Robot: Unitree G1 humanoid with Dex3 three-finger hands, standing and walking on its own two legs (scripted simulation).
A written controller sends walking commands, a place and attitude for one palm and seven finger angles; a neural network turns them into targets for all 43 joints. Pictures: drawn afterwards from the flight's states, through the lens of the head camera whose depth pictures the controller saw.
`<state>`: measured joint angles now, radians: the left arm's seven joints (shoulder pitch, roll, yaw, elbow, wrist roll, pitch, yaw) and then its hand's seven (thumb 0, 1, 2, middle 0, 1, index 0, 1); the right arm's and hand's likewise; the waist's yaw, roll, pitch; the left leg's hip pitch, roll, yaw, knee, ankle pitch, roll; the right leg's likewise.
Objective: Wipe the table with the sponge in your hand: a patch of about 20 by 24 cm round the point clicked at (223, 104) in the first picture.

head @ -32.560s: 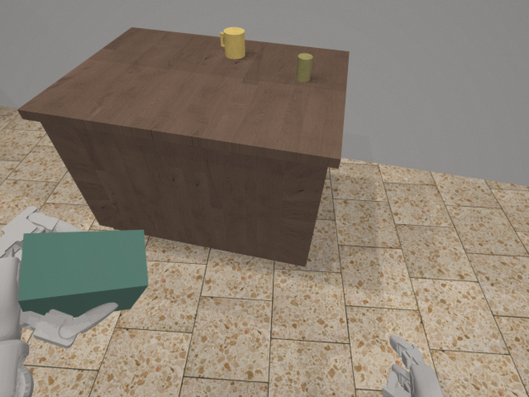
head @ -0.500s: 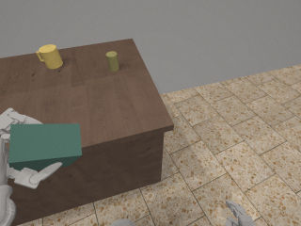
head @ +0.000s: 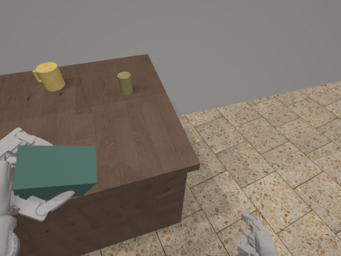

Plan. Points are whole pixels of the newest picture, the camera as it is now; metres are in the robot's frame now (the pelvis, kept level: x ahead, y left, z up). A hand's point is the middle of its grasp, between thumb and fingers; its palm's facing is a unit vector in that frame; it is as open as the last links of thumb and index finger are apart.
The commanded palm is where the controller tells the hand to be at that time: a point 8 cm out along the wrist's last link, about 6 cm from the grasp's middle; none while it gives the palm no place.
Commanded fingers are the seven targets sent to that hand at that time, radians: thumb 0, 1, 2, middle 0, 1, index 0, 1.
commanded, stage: come to a stop and stand still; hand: left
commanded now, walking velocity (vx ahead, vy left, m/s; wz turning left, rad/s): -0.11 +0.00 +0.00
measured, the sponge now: (66, 174) +0.23 +0.21 +0.14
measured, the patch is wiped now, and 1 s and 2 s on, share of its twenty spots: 0.00 0.00 0.00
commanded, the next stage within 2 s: look again from close up in 1.18 s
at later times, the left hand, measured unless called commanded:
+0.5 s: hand (28, 187) +0.20 +0.26 +0.15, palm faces +0.24 -0.87 -0.43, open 10.4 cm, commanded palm +0.14 +0.31 +0.18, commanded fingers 0.00 0.10 1.30 -1.20 -1.60 -1.20 -1.60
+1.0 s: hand (7, 167) +0.22 +0.31 +0.16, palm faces +0.37 -0.85 -0.37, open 10.4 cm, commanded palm +0.16 +0.34 +0.18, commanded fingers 0.00 0.10 1.30 -1.20 -1.60 -1.20 -1.60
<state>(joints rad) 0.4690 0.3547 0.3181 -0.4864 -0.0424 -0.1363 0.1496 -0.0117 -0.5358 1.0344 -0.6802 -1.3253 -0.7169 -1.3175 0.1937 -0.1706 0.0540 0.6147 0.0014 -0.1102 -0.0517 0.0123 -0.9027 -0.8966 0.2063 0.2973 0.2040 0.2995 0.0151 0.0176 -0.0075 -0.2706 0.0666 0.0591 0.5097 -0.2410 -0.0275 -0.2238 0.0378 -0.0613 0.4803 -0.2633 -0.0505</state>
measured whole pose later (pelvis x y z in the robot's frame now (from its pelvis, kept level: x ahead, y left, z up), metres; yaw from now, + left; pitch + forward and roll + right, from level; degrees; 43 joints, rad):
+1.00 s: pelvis +0.00 +0.06 +0.00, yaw -1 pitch +0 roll -1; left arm 0.39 0.37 0.36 -0.45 -0.03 -0.19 0.09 -0.01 -0.54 1.03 -0.68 -1.32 -0.72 -1.31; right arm 0.17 -0.18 0.03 0.56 0.01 -0.14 -0.03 0.01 -0.90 -0.90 0.21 0.30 0.20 0.30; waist 0.03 -0.04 0.04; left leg -0.23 0.00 0.09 0.45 -0.22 0.06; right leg -0.17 -0.02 -0.01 0.39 -0.21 0.03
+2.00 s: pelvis -0.01 +0.05 +0.00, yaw +0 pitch +0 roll -1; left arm 0.44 0.39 0.33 -0.42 -0.03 -0.25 0.07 -0.01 -0.53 1.04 -0.68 -1.32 -0.72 -1.31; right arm 0.25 -0.19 0.02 0.59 0.01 -0.17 -0.03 0.01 -0.90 -0.90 0.20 0.30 0.20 0.30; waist 0.03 -0.05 0.05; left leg -0.26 0.00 0.09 0.48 -0.22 0.06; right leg -0.21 -0.02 -0.02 0.44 -0.22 0.03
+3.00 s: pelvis +0.00 +0.06 +0.00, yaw +0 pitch -1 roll -2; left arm 0.42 0.36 0.35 -0.45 -0.04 -0.20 0.11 -0.01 -0.53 1.04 -0.68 -1.32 -0.72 -1.31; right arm 0.21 -0.19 0.02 0.58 0.02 -0.12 -0.04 0.01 -0.90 -0.90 0.20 0.30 0.20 0.30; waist 0.02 -0.02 0.04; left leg -0.23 -0.01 0.08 0.46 -0.22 0.06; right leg -0.16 -0.03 -0.02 0.38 -0.20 0.04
